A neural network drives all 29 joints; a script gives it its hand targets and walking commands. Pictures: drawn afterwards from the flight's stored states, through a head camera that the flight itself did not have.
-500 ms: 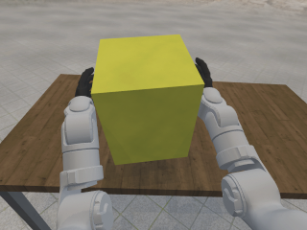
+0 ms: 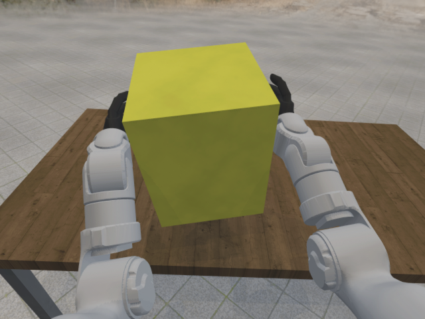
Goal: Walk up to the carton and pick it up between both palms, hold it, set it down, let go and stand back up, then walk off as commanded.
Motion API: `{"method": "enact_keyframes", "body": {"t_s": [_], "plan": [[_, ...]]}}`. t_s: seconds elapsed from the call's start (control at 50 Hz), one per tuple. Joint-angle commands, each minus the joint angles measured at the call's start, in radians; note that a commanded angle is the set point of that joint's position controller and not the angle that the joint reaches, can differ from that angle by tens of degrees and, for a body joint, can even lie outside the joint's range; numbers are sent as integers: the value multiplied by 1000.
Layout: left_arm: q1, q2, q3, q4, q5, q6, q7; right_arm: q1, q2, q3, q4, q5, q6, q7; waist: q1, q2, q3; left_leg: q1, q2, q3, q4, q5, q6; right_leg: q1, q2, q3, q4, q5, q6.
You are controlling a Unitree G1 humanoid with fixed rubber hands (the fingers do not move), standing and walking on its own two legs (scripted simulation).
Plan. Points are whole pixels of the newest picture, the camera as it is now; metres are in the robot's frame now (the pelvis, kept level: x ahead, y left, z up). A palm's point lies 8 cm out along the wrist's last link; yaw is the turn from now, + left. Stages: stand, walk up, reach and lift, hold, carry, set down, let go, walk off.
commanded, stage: hold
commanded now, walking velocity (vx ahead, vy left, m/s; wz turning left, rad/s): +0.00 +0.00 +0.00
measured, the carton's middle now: (202, 136) +0.38 +0.00 +0.21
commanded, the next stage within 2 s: none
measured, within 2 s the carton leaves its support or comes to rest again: neither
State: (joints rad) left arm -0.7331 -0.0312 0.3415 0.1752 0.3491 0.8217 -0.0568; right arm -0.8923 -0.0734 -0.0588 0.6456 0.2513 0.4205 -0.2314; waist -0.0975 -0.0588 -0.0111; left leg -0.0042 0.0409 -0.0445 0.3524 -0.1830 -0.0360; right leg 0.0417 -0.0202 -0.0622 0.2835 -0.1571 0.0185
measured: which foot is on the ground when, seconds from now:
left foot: down 0.00-1.00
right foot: down 0.00-1.00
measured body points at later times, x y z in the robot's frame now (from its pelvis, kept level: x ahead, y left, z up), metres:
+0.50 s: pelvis +0.00 +0.00 +0.00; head -0.07 +0.03 +0.44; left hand +0.37 +0.15 +0.23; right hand +0.38 -0.15 +0.26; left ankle +0.02 +0.14 -0.75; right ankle +0.01 -0.13 -0.75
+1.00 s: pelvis +0.00 +0.00 +0.00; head -0.08 +0.02 +0.44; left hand +0.37 +0.15 +0.24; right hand +0.38 -0.15 +0.27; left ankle +0.02 +0.14 -0.75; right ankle +0.01 -0.13 -0.75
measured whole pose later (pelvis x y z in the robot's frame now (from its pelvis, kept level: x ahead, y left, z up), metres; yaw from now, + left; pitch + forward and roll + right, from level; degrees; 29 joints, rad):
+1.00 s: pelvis +0.00 +0.00 +0.00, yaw +0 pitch -9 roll -1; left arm -0.75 -0.03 0.35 0.18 0.34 0.84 -0.07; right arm -0.91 -0.08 -0.06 0.64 0.27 0.46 -0.25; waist -0.10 -0.05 -0.03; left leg -0.02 0.04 -0.05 0.35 -0.18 -0.04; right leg 0.03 -0.01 -0.05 0.29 -0.16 0.01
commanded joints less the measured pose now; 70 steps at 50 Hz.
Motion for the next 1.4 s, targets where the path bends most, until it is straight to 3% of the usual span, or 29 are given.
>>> {"method": "enact_keyframes", "body": {"t_s": [0.0, 0.1, 0.12, 0.2, 0.24, 0.28, 0.3, 0.32, 0.36, 0.44, 0.52, 0.58, 0.62, 0.68, 0.7, 0.76, 0.8, 0.9, 0.96, 1.02, 1.12, 1.18, 1.26, 1.3, 1.38], "plan": [[-732, -513, -445, -85, -158, -65, -127, -689, 611, 324, -218, 109, 6, 97, -17, 85, -296, -24, -94, 84, -75, 177, 4, 114, 93, -20, -18, 145, 31], [-736, -523, -475, -125, -171, -61, -126, -702, 613, 338, -261, 127, 7, 90, -26, 86, -320, -19, -93, 79, -51, 234, -7, 137, 97, -18, -8, 187, 27], [-710, -521, -458, -110, -160, -60, -125, -689, 603, 351, -258, 131, 12, 92, -12, 90, -309, -18, -94, 77, -48, 247, -7, 133, 98, -19, -8, 198, 25], [-741, -537, -499, -164, -188, -63, -122, -700, 608, 353, -293, 142, 10, 89, -29, 102, -346, -7, -91, 77, -44, 261, -16, 137, 103, -22, -4, 204, 24], [-724, -519, -488, -174, -178, -60, -119, -690, 611, 378, -307, 153, 16, 86, -16, 82, -357, -6, -94, 80, -33, 293, -13, 156, 100, -19, 0, 247, 31], [-714, -519, -483, -152, -171, -53, -119, -680, 606, 364, -290, 141, 23, 84, -19, 90, -317, -19, -95, 80, -47, 242, -11, 126, 98, -19, -7, 199, 35], [-713, -508, -461, -136, -162, -52, -121, -696, 611, 359, -290, 143, 23, 88, 0, 76, -298, -29, -90, 84, -59, 216, -4, 127, 98, -15, -14, 163, 32], [-707, -492, -447, -121, -158, -48, -126, -670, 610, 351, -263, 128, 34, 86, -9, 63, -276, -40, -91, 87, -69, 184, -4, 129, 92, -15, -18, 152, 35], [-702, -492, -430, -126, -150, -45, -131, -681, 615, 358, -276, 135, 28, 90, 8, 63, -303, -50, -93, 89, -67, 192, -1, 141, 95, -18, -9, 161, 33], [-733, -516, -470, -162, -180, -50, -127, -704, 627, 374, -315, 150, 31, 80, -8, 66, -347, -9, -92, 83, -45, 259, -5, 137, 99, -16, -3, 227, 35], [-739, -518, -487, -154, -188, -50, -129, -694, 629, 361, -305, 141, 33, 79, -24, 90, -336, -23, -93, 83, -54, 224, -8, 127, 99, -13, -7, 200, 33], [-712, -497, -443, -111, -168, -42, -132, -696, 616, 360, -282, 147, 44, 78, -4, 71, -299, -35, -97, 83, -60, 212, -4, 124, 95, -14, -12, 183, 38], [-721, -490, -426, -83, -152, -37, -142, -688, 603, 321, -231, 124, 50, 79, -18, 73, -255, -60, -95, 90, -74, 151, -2, 117, 91, -10, -16, 130, 35], [-774, -506, -461, -140, -179, -53, -135, -722, 625, 340, -274, 142, 38, 86, -9, 82, -317, -50, -92, 85, -69, 183, -1, 122, 95, -12, -7, 161, 34], [-785, -510, -470, -155, -186, -59, -132, -703, 630, 342, -263, 137, 41, 84, -22, 87, -332, -40, -92, 81, -61, 195, -5, 123, 97, -19, 1, 170, 34], [-735, -501, -432, -83, -169, -49, -133, -725, 624, 346, -271, 140, 39, 83, 4, 63, -307, -57, -98, 86, -64, 175, 0, 124, 94, -12, -13, 148, 33], [-740, -507, -456, -98, -176, -49, -132, -699, 621, 342, -238, 140, 45, 81, -12, 91, -309, -40, -93, 90, -64, 191, -8, 114, 93, -12, -9, 168, 37], [-746, -501, -422, -64, -159, -52, -133, -722, 629, 332, -239, 135, 38, 85, 3, 75, -289, -66, -96, 91, -78, 148, 5, 115, 93, -8, -18, 129, 33], [-788, -501, -434, -63, -168, -56, -133, -750, 624, 316, -233, 135, 39, 89, -10, 87, -289, -72, -95, 83, -82, 116, 4, 108, 90, -9, -15, 89, 35], [-784, -492, -423, -67, -172, -60, -133, -745, 626, 319, -214, 132, 42, 87, -7, 66, -301, -64, -95, 88, -76, 131, 10, 102, 88, -5, -12, 111, 38], [-803, -517, -458, -95, -185, -70, -122, -748, 629, 325, -233, 143, 32, 88, -15, 100, -342, -40, -95, 81, -61, 193, -7, 112, 95, -11, -4, 158, 33], [-778, -496, -417, -48, -163, -62, -127, -715, 614, 296, -181, 132, 45, 90, -14, 82, -278, -66, -91, 84, -84, 125, 0, 102, 92, -6, -17, 89, 35], [-761, -511, -421, -60, -169, -64, -124, -766, 635, 338, -255, 148, 29, 88, 7, 64, -333, -58, -97, 83, -67, 184, 7, 123, 95, -9, -7, 153, 37], [-798, -521, -456, -94, -189, -70, -120, -764, 633, 350, -260, 155, 34, 85, -11, 68, -348, -34, -98, 83, -58, 213, -6, 124, 101, -11, -3, 166, 34], [-762, -504, -444, -96, -172, -60, -124, -710, 623, 335, -225, 147, 44, 82, -16, 79, -323, -37, -96, 87, -61, 197, -7, 116, 95, -8, -9, 157, 37]]}}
